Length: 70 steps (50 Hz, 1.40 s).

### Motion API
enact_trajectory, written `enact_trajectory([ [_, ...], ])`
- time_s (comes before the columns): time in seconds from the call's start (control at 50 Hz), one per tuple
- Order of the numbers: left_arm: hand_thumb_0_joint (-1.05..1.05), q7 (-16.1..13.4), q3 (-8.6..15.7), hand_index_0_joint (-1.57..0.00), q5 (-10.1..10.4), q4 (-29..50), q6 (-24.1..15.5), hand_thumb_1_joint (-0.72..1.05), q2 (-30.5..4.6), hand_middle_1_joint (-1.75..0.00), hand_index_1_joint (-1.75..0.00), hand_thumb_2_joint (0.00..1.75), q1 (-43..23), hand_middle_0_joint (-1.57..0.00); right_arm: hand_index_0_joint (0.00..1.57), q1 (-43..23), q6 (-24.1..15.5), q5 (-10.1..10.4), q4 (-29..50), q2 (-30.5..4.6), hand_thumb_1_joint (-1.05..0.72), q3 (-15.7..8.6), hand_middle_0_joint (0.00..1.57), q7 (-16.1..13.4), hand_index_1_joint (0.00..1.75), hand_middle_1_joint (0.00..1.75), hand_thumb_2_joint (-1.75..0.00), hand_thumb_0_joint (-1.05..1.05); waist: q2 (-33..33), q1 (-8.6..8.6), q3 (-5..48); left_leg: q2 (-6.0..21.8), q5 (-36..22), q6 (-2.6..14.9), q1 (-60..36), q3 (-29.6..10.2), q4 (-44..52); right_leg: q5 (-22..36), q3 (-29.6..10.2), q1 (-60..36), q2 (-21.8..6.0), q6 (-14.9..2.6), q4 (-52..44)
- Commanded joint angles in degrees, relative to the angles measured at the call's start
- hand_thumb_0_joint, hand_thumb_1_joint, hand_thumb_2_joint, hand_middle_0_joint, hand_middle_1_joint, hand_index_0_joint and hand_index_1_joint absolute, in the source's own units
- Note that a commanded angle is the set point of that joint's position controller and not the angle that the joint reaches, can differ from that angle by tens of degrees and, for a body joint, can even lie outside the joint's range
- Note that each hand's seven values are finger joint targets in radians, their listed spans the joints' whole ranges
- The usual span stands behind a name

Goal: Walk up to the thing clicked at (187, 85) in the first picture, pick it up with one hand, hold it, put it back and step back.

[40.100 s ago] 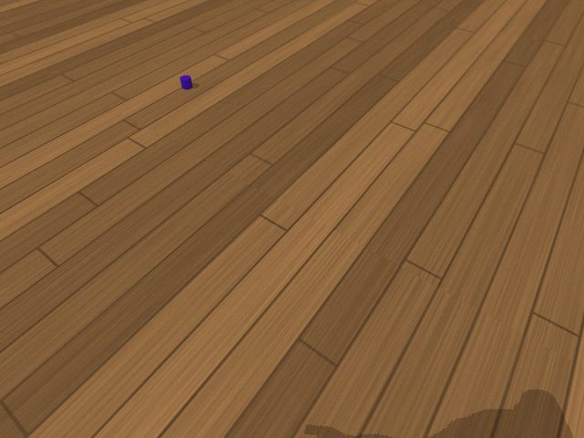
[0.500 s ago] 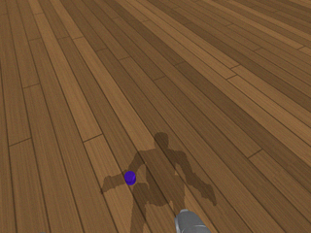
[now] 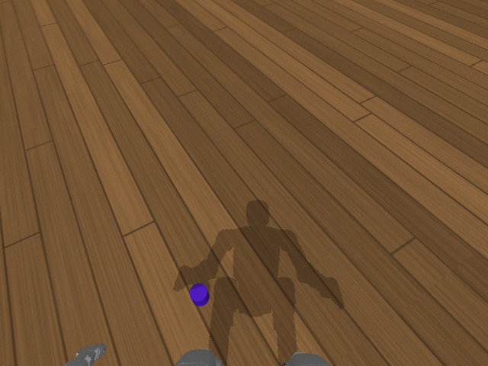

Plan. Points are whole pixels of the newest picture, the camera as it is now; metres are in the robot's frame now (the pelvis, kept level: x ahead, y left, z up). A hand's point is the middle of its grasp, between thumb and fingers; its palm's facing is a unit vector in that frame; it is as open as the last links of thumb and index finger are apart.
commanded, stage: walk up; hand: left
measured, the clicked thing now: (199, 294) +0.45 +0.21 -0.72
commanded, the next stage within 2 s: none
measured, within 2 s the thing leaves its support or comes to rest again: neither
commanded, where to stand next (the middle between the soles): +0.05 -0.01 m, yaw -4 degrees
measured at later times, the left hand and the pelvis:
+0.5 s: hand out of the picture +0.06 +0.28 -0.15, palm faces -0.07 -0.93 -0.36, open 7.4 cm; pelvis -0.01 +0.02 +0.00, yaw -2 degrees
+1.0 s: hand out of the picture +0.11 +0.28 -0.14, palm faces -0.04 -0.93 -0.37, open 7.4 cm; pelvis -0.02 +0.02 +0.01, yaw -2 degrees
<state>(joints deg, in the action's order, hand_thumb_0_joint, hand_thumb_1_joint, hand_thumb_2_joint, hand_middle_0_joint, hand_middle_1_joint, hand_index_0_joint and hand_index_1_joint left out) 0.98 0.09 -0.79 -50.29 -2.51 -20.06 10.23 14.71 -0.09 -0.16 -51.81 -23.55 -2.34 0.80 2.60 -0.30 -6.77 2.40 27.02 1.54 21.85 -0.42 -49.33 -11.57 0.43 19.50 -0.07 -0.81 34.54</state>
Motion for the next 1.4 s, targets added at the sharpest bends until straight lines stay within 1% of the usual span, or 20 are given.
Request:
enact_trajectory([
  [0.0,0.00,-1.9,4.8,-0.20,0.9,2.8,0.4,0.90,-17.2,-0.30,-0.30,0.90,-3.9,-0.20,0.20,6.3,-0.1,-0.5,-1.1,-9.5,-0.90,-3.2,0.20,-1.0,0.30,0.30,-0.90,0.00,-12.6,-1.74,6.9,-0.9,-11.2,-0.37,-11.2,1.6,10.2,6.5,-12.4,7.1,-12.7,-9.00,-7.5],
  [0.06,0.00,-2.0,4.3,-0.20,1.7,3.3,1.9,0.90,-14.5,-0.30,-0.30,0.90,-3.2,-0.20,0.20,2.3,-0.5,-1.4,0.6,-14.6,-0.90,-4.4,0.20,-1.4,0.30,0.30,-0.90,0.00,-3.0,-1.30,5.5,5.1,-13.9,2.37,-6.8,-9.8,19.7,0.3,-11.0,9.2,-7.1,-4.31,0.5],
  [0.12,0.00,-2.6,5.1,-0.20,1.5,0.6,2.9,0.90,-14.8,-0.30,-0.30,0.90,-0.6,-0.20,0.20,-5.5,-0.9,-1.1,2.6,-17.2,-0.90,-4.9,0.20,-1.1,0.30,0.30,-0.90,0.00,7.2,0.39,4.3,17.3,-13.1,13.33,2.1,-23.7,29.4,-21.3,-4.9,4.0,2.8,-1.43,24.9],
  [0.18,0.00,-2.4,4.9,-0.20,1.8,-1.3,2.4,0.90,-13.3,-0.30,-0.30,0.90,1.4,-0.20,0.20,-6.0,-1.6,-1.0,2.7,-13.7,-0.90,-3.8,0.20,-1.9,0.30,0.30,-0.90,0.00,5.0,1.34,8.1,13.6,-28.9,11.90,-5.6,-14.6,21.9,-20.2,-5.3,5.7,1.4,-1.60,24.9],
  [0.26,0.00,-1.8,4.4,-0.20,0.7,-3.7,1.0,0.90,-10.8,-0.30,-0.30,0.90,3.7,-0.20,0.20,-7.5,-1.1,-1.0,2.5,-12.9,-0.90,-2.9,0.20,-1.5,0.30,0.30,-0.90,0.00,5.8,2.22,11.5,10.2,-27.1,7.90,-7.9,-9.4,15.5,-9.1,0.6,-6.5,0.3,-0.87,-5.2],
  [0.28,0.00,-2.1,4.7,-0.20,-0.1,-4.0,0.5,0.90,-12.1,-0.30,-0.30,0.90,3.0,-0.20,0.20,-6.6,-0.8,-0.6,2.2,-11.1,-0.90,-2.1,0.20,-1.3,0.30,0.30,-0.90,0.00,3.9,1.98,10.9,9.0,-26.3,5.31,-3.3,-8.6,14.3,-3.9,-2.9,-11.9,-0.5,-1.36,-8.3],
  [0.32,0.00,-2.3,5.1,-0.20,-0.7,-2.4,-0.5,0.90,-18.1,-0.30,-0.30,0.90,-2.2,-0.20,0.20,-6.3,-0.7,0.3,2.1,-7.4,-0.90,-0.8,0.20,-1.1,0.30,0.30,-0.90,0.00,-7.7,-0.49,8.4,0.7,-9.2,-0.30,2.1,-2.7,10.7,0.5,-24.8,-8.9,-15.4,-8.28,-12.8],
  [0.34,0.00,-1.9,4.8,-0.20,-0.5,-1.7,-0.4,0.90,-19.4,-0.30,-0.30,0.90,-6.1,-0.20,0.20,-6.1,-0.7,0.2,0.3,-9.6,-0.90,-1.8,0.20,-1.5,0.30,0.30,-0.90,0.00,-8.2,-1.52,8.3,1.2,-2.3,-0.17,-8.0,-2.4,10.3,1.6,-23.5,0.7,-17.0,-10.82,-10.4],
  [0.42,0.00,-1.2,3.0,-0.20,0.6,-4.6,0.2,0.90,-13.9,-0.30,-0.30,0.90,-4.1,-0.20,0.20,-10.1,-1.9,-0.1,-1.5,-10.8,-0.90,-1.7,0.20,-0.5,0.30,0.30,-0.90,0.00,-4.0,-0.30,8.0,5.7,-9.3,2.47,-12.7,-8.6,24.4,-6.1,-8.0,0.8,-5.5,-1.60,-9.0],
  [0.82,0.00,-0.9,2.1,-0.20,0.9,-11.7,0.6,0.90,-11.7,-0.30,-0.30,0.90,-6.7,-0.20,0.20,-13.2,-2.5,0.0,-9.9,-9.2,-0.90,-0.1,0.20,-0.6,0.30,0.30,-0.90,0.00,-1.3,0.36,7.1,5.8,-15.3,-0.15,-12.3,-6.4,34.2,0.5,-5.8,-10.8,-5.9,-0.68,-18.7],
  [0.84,0.00,-1.5,3.7,-0.20,1.5,-10.8,1.4,0.90,-14.7,-0.30,-0.30,0.90,-7.8,-0.20,0.20,-13.5,-1.5,0.5,-10.3,-12.6,-0.90,-1.0,0.20,-0.7,0.30,0.30,-0.90,0.00,-1.6,0.48,0.8,5.7,-34.2,0.26,-10.3,-6.4,29.1,14.3,-6.2,-6.0,-6.8,-0.79,-13.2],
  [0.88,0.00,-1.8,3.8,-0.20,2.0,-9.8,1.9,0.90,-14.0,-0.30,-0.30,0.90,-5.8,-0.20,0.20,-12.4,-0.9,1.2,-9.3,-11.5,-0.90,-1.4,0.20,-0.9,0.30,0.30,-0.90,0.00,-1.7,0.34,7.0,6.5,-43.6,1.46,-14.3,-5.5,26.2,18.7,-4.5,-7.5,-6.2,-0.83,-9.8],
  [1.04,0.00,-1.6,4.7,-0.20,1.0,-6.9,5.1,0.90,-11.9,-0.30,-0.30,0.90,1.5,-0.20,0.20,-18.1,2.1,-0.6,-0.4,-13.7,-0.90,-3.9,0.20,-1.3,0.30,0.30,-0.90,0.00,8.5,2.71,13.3,14.0,-35.5,10.59,-3.1,-9.9,24.9,-12.3,-0.7,-9.0,-0.9,-2.26,12.4],
  [1.08,0.00,-1.8,5.1,-0.20,0.5,-6.3,4.6,0.90,-12.5,-0.30,-0.30,0.90,3.8,-0.20,0.20,-18.8,2.9,-0.2,0.8,-11.7,-0.90,-3.7,0.20,-1.2,0.30,0.30,-0.90,0.00,2.2,3.85,12.0,8.8,-33.0,6.12,-4.3,-7.1,15.0,0.9,-4.7,-6.8,-4.5,-2.79,-0.3],
  [1.1,0.00,-2.1,5.8,-0.20,-0.8,-5.3,3.7,0.90,-15.8,-0.30,-0.30,0.90,1.7,-0.20,0.20,-17.0,3.0,0.5,0.6,-9.2,-0.90,-3.0,0.20,-1.2,0.30,0.30,-0.90,0.00,-9.5,2.84,10.3,0.5,-21.2,1.90,0.0,-5.0,6.7,9.0,-16.2,-6.2,-12.2,-3.54,-11.2],
  [1.12,0.00,-2.2,7.0,-0.20,-1.1,-3.3,3.0,0.90,-20.7,-0.30,-0.30,0.90,-2.1,-0.20,0.20,-15.7,3.1,0.3,1.2,-7.1,-0.90,-2.4,0.20,-1.6,0.30,0.30,-0.90,0.00,-16.7,1.78,7.8,-8.4,3.8,-0.80,5.9,-3.9,-2.7,15.3,-24.7,-5.4,-19.8,-9.31,-15.2],
  [1.14,0.00,-2.5,7.2,-0.20,-1.7,-1.2,2.5,0.90,-23.2,-0.30,-0.30,0.90,-3.7,-0.20,0.20,-14.7,3.4,-0.7,1.8,-8.1,-0.90,-2.6,0.20,-2.1,0.30,0.30,-0.90,0.00,-16.9,2.86,7.1,-6.8,8.5,-1.27,6.6,-8.5,-12.1,17.1,-30.3,-0.8,-25.0,-15.87,-15.7],
  [1.2,0.00,-3.0,6.6,-0.20,-1.6,0.4,1.1,0.90,-16.9,-0.30,-0.30,0.90,-8.5,-0.20,0.20,-7.2,2.8,0.5,-0.9,-10.9,-0.90,-4.1,0.20,-1.3,0.30,0.30,-0.90,0.00,-6.8,-1.50,10.5,-6.1,-2.3,-1.53,4.9,-10.2,-16.7,4.0,-16.0,-6.8,-14.9,-9.71,-13.7],
  [1.28,0.00,-0.9,8.4,-0.20,-2.3,0.8,-0.4,0.90,-18.3,-0.30,-0.30,0.90,2.7,-0.20,0.20,-8.7,0.5,-1.3,0.9,-14.1,-0.90,-4.8,0.20,1.5,0.30,0.30,-0.90,0.00,-14.4,5.17,9.6,-3.6,-0.3,-1.98,16.0,-4.9,-5.2,-36.9,-24.3,-24.3,-16.8,-11.00,-21.0],
  [1.38,0.00,0.2,8.8,-0.20,-1.6,1.9,-0.1,0.90,-18.7,-0.30,-0.30,0.90,6.7,-0.20,0.20,-8.8,-1.7,-1.8,2.1,-10.5,-0.90,-3.9,0.20,2.2,0.30,0.30,-0.90,0.00,-12.3,4.71,2.2,-2.6,2.5,-1.62,4.9,-0.1,10.7,-22.1,-14.9,-15.1,-14.7,-11.03,-22.2],
])
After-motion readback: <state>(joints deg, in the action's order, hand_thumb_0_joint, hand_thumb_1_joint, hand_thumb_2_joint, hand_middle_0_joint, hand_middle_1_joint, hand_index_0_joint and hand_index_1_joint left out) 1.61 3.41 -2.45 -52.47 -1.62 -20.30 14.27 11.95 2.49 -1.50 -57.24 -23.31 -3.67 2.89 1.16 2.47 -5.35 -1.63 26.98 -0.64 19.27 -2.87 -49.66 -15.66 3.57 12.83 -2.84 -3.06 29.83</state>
